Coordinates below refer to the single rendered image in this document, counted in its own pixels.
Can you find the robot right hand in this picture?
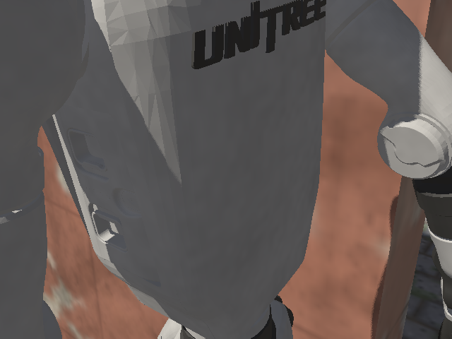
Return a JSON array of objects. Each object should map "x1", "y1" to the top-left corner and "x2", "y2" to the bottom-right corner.
[{"x1": 438, "y1": 317, "x2": 452, "y2": 339}]

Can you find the right robot upper arm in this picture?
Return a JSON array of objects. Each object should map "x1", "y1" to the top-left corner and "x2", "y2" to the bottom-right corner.
[{"x1": 325, "y1": 0, "x2": 452, "y2": 179}]

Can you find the humanoid robot torso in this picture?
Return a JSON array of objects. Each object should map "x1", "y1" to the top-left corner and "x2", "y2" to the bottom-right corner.
[{"x1": 42, "y1": 0, "x2": 326, "y2": 339}]

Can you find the robot right forearm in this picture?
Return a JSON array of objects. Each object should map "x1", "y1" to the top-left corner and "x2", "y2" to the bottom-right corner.
[{"x1": 412, "y1": 166, "x2": 452, "y2": 321}]

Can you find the left robot upper arm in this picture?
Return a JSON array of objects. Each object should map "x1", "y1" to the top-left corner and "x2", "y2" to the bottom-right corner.
[{"x1": 0, "y1": 0, "x2": 85, "y2": 339}]

